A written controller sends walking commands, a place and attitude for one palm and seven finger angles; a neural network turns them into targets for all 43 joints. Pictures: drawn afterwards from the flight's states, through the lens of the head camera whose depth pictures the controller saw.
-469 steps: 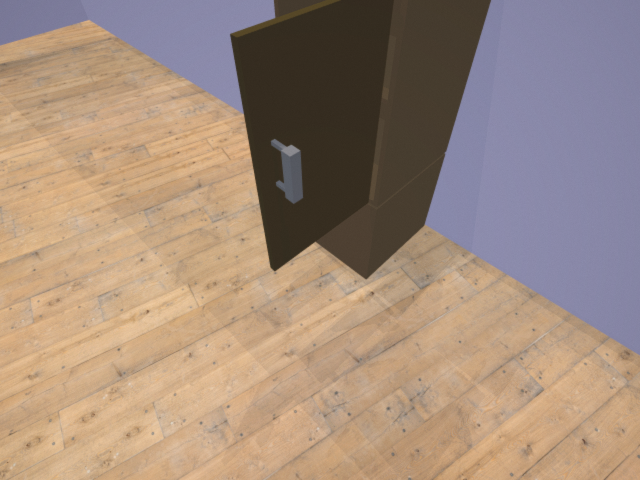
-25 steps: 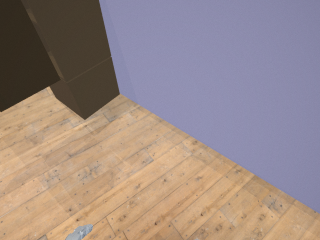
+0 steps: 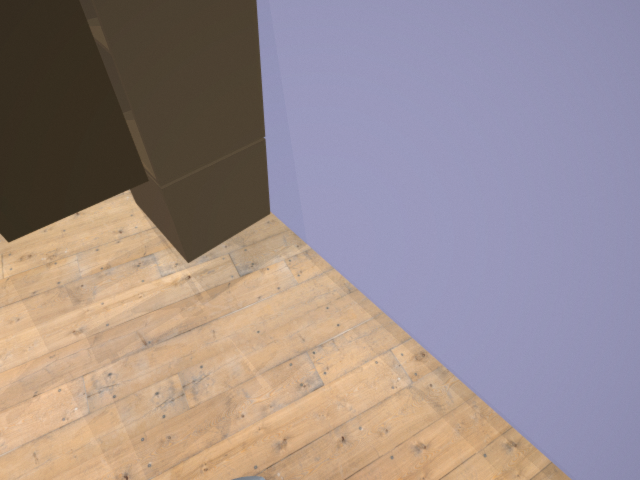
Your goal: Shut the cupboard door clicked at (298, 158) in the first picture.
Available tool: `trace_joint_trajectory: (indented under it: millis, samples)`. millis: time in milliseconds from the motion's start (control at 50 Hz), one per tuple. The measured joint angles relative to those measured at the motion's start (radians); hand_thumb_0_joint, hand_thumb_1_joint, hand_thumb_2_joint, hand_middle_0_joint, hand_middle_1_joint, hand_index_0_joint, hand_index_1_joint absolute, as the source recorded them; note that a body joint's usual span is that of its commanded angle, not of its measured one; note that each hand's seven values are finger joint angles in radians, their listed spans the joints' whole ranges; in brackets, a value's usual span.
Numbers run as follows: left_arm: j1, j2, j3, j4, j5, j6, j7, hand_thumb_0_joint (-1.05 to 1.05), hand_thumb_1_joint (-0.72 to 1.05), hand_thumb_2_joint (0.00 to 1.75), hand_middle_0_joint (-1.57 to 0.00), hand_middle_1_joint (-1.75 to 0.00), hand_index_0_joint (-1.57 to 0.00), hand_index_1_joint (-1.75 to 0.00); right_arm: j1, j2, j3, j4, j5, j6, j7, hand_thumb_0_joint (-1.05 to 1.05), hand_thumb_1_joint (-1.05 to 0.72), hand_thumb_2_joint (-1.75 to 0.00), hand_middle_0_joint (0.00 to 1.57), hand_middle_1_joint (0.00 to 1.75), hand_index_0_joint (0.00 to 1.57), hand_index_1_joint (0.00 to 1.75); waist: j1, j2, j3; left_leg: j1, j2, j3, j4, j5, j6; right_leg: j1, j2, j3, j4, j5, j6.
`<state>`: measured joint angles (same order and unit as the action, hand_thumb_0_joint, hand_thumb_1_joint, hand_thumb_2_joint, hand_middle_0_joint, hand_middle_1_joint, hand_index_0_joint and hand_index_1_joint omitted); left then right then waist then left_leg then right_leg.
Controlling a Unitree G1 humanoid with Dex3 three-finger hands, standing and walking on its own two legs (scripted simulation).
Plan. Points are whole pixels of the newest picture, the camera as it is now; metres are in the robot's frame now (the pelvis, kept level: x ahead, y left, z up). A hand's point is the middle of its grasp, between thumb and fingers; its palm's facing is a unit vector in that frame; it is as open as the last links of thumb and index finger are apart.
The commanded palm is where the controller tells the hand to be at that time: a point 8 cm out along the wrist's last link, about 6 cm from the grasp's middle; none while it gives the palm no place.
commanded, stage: walk to a spot facing it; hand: left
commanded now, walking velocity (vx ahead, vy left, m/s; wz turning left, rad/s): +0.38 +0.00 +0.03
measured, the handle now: out of the picture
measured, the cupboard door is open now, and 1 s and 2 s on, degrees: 88 88 88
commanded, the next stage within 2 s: turn to face it in 0.24 s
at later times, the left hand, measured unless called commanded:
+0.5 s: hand (241, 377) +0.28 +0.14 -0.15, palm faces +0.16 -0.97 -0.20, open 7.2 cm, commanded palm none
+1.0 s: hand (214, 330) +0.36 +0.21 -0.15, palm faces +0.38 -0.89 -0.24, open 7.4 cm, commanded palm none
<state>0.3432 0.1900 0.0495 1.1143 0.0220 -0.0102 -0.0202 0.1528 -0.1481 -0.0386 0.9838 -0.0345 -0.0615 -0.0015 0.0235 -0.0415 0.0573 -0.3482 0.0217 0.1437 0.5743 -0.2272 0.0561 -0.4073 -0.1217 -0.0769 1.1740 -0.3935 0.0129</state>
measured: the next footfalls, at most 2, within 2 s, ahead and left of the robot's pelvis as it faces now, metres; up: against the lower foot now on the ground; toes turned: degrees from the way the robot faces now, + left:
right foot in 0.30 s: +0.26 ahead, -0.16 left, +0.00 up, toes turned -6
left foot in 0.66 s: +0.37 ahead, +0.10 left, +0.00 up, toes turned +19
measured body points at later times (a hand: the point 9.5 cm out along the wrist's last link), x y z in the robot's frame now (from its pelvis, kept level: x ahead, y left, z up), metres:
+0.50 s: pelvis +0.22 -0.05 +0.01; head +0.25 -0.04 +0.46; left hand +0.27 +0.20 -0.13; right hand +0.25 -0.28 -0.14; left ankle +0.21 +0.08 -0.67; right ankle +0.22 -0.15 -0.73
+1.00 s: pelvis +0.32 -0.03 +0.00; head +0.36 -0.01 +0.45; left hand +0.33 +0.25 -0.13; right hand +0.51 -0.23 -0.13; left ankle +0.33 +0.09 -0.73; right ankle +0.38 -0.16 -0.70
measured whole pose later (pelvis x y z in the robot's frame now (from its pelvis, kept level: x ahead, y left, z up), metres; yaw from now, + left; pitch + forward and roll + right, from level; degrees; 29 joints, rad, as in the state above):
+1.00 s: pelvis +0.32 -0.03 +0.00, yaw +22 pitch +2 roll -1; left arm 0.13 0.23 0.06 0.87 0.01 0.04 0.00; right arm 0.14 -0.22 -0.06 0.91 -0.03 0.04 0.00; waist -0.02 0.02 0.06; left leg -0.38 -0.02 -0.05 0.56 -0.20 0.02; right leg -0.39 -0.04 -0.02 0.76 -0.41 0.06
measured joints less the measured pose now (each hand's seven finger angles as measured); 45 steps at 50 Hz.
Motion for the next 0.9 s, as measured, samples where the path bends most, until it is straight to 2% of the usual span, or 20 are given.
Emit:
trace_joint_trajectory:
  millis: [60,140,220,280,320,360,400,440,520,620,640,660,700,720,760,800,900]
  samples:
    - [-0.057,-0.008,0.005,-0.045,0.003,-0.005,-0.007,0.01,0.92,0.90,-0.20,-0.30,-0.19,-0.30,0.045,-0.017,-0.015,0.023,0.007,-0.004,-0.017,-0.02,-0.94,-0.90,0.20,0.30,0.20,0.30,-0.001,0.011,-0.012,0.078,-0.014,-0.008,-0.097,0.015,-0.002,-0.098,-0.014,0.006,-0.076,0.071,0.005]
    - [-0.130,-0.013,0.008,-0.092,0.003,-0.005,-0.012,0.01,0.92,0.90,-0.20,-0.30,-0.19,-0.30,0.106,-0.039,-0.014,0.057,0.003,0.005,-0.011,-0.01,-0.94,-0.90,0.20,0.30,0.20,0.30,-0.014,0.023,-0.026,0.174,-0.020,-0.018,-0.191,0.012,-0.011,-0.133,-0.023,0.000,-0.284,0.153,0.013]
    - [-0.192,0.002,0.009,-0.122,0.003,-0.005,-0.020,0.00,0.92,0.90,-0.20,-0.30,-0.19,-0.30,0.161,-0.039,-0.011,0.084,-0.001,0.015,-0.005,-0.01,-0.93,-0.90,0.20,0.30,0.20,0.30,-0.040,0.028,-0.026,0.243,-0.013,-0.027,-0.208,-0.035,-0.037,-0.091,-0.006,-0.013,-0.467,0.196,0.019]
    - [-0.217,0.019,0.007,-0.141,0.004,-0.020,-0.022,0.00,0.92,0.90,-0.20,-0.30,-0.19,-0.30,0.205,-0.032,-0.007,0.100,0.001,0.023,-0.003,0.00,-0.92,-0.90,0.20,0.30,0.20,0.30,-0.057,0.025,-0.026,0.263,0.000,-0.035,-0.129,-0.124,-0.066,0.004,0.019,-0.030,-0.597,0.213,0.012]
    - [-0.233,0.018,0.008,-0.146,0.005,-0.045,-0.017,0.00,0.92,0.90,-0.20,-0.30,-0.19,-0.30,0.217,-0.034,-0.007,0.114,0.008,0.035,-0.001,0.00,-0.91,-0.90,0.20,0.30,0.20,0.30,-0.061,0.039,-0.016,0.196,0.016,-0.059,0.080,-0.235,-0.054,0.027,0.029,-0.047,-0.578,0.211,-0.032]
    - [-0.234,0.001,0.001,-0.149,0.001,-0.054,-0.006,0.00,0.92,0.90,-0.20,-0.30,-0.19,-0.30,0.205,-0.040,-0.010,0.127,0.012,0.055,-0.001,0.00,-0.91,-0.90,0.20,0.30,0.20,0.30,-0.069,0.064,-0.002,0.089,0.022,-0.098,0.344,-0.275,-0.044,0.060,0.037,-0.081,-0.555,0.146,-0.039]
    - [-0.216,-0.015,-0.006,-0.147,-0.003,-0.056,0.005,0.00,0.92,0.90,-0.20,-0.30,-0.20,-0.30,0.185,-0.041,-0.012,0.129,0.010,0.068,0.000,0.00,-0.91,-0.90,0.20,0.30,0.19,0.30,-0.071,0.069,-0.003,-0.011,0.030,-0.103,0.488,-0.227,-0.052,0.110,0.042,-0.108,-0.600,0.129,-0.029]
    - [-0.191,-0.028,-0.011,-0.137,-0.004,-0.057,0.013,0.00,0.91,0.90,-0.20,-0.30,-0.20,-0.30,0.157,-0.038,-0.012,0.117,0.011,0.076,0.001,0.00,-0.91,-0.90,0.20,0.30,0.19,0.30,-0.072,0.060,-0.006,-0.085,0.042,-0.089,0.504,-0.189,-0.067,0.156,0.040,-0.128,-0.658,0.136,-0.024]
    - [-0.157,-0.010,0.009,-0.122,-0.009,-0.056,0.028,-0.02,0.95,0.90,-0.21,-0.30,-0.20,-0.30,0.097,-0.025,-0.010,0.073,0.011,0.082,0.014,0.00,-0.91,-0.90,0.19,0.30,0.19,0.30,-0.058,0.028,-0.004,-0.152,0.054,-0.048,0.343,-0.118,-0.091,0.228,0.024,-0.171,-0.730,0.128,-0.017]
    - [-0.109,0.022,0.011,-0.100,-0.006,-0.030,0.023,-0.01,0.94,0.90,-0.21,-0.30,-0.20,-0.30,0.009,-0.037,-0.005,0.013,0.008,0.082,0.028,0.00,-0.91,-0.90,0.19,0.30,0.19,0.30,-0.027,0.001,0.017,-0.110,0.031,0.003,0.098,-0.037,-0.080,0.275,-0.015,-0.208,-0.666,0.040,0.022]
    - [-0.092,0.027,0.011,-0.098,-0.008,-0.022,0.021,-0.01,0.94,0.90,-0.21,-0.30,-0.20,-0.30,-0.003,-0.046,-0.003,-0.004,0.006,0.078,0.030,0.00,-0.91,-0.90,0.19,0.30,0.19,0.30,-0.022,0.000,0.015,-0.081,0.023,0.008,0.041,0.022,-0.069,0.266,-0.027,-0.209,-0.609,0.005,0.032]
    - [-0.071,0.026,0.011,-0.100,-0.012,-0.011,0.019,-0.01,0.93,0.90,-0.21,-0.30,-0.20,-0.30,-0.009,-0.063,-0.004,-0.027,0.003,0.069,0.031,0.00,-0.91,-0.90,0.20,0.30,0.19,0.30,-0.020,0.023,0.003,-0.068,0.032,-0.013,0.010,0.092,-0.032,0.229,-0.025,-0.202,-0.504,-0.033,0.042]
    - [-0.075,0.048,0.012,-0.097,-0.014,0.024,0.024,-0.01,0.93,0.90,-0.20,-0.30,-0.20,-0.30,-0.038,-0.064,-0.006,-0.049,0.004,0.058,0.018,0.00,-0.91,-0.90,0.20,0.30,0.19,0.30,-0.026,0.004,0.007,-0.099,0.013,-0.020,0.097,0.021,0.009,0.123,-0.020,-0.096,-0.243,-0.152,0.050]
    - [-0.087,0.056,0.015,-0.097,-0.014,0.039,0.028,0.00,0.93,0.90,-0.20,-0.30,-0.20,-0.30,-0.044,-0.064,-0.005,-0.058,0.005,0.057,0.012,0.00,-0.91,-0.90,0.20,0.30,0.19,0.30,-0.025,-0.002,0.008,-0.103,0.005,-0.026,0.113,-0.010,0.015,0.073,-0.006,-0.052,-0.142,-0.170,0.053]
    - [-0.117,0.062,0.019,-0.107,-0.013,0.054,0.032,0.00,0.92,0.90,-0.20,-0.30,-0.20,-0.30,-0.047,-0.070,-0.004,-0.072,0.004,0.061,0.001,0.00,-0.91,-0.90,0.20,0.30,0.19,0.30,-0.024,0.003,0.006,-0.097,-0.008,-0.048,0.096,-0.023,0.010,-0.006,0.016,-0.002,-0.034,-0.146,0.057]
    - [-0.147,0.061,0.021,-0.133,-0.011,0.054,0.029,0.00,0.92,0.90,-0.20,-0.30,-0.19,-0.30,-0.048,-0.077,-0.002,-0.075,0.002,0.066,-0.006,0.00,-0.91,-0.90,0.20,0.30,0.20,0.30,-0.018,0.011,0.010,-0.077,-0.018,-0.071,0.052,0.001,0.001,-0.053,0.026,0.024,-0.030,-0.104,0.059]
    - [-0.192,0.049,0.016,-0.202,-0.010,0.050,0.023,0.00,0.92,0.90,-0.20,-0.30,-0.19,-0.30,-0.038,-0.081,-0.004,-0.075,0.001,0.084,-0.002,0.00,-0.91,-0.90,0.20,0.30,0.20,0.30,-0.020,0.036,0.010,-0.038,-0.032,-0.128,-0.026,0.034,-0.006,-0.071,0.044,0.056,-0.191,-0.062,0.059]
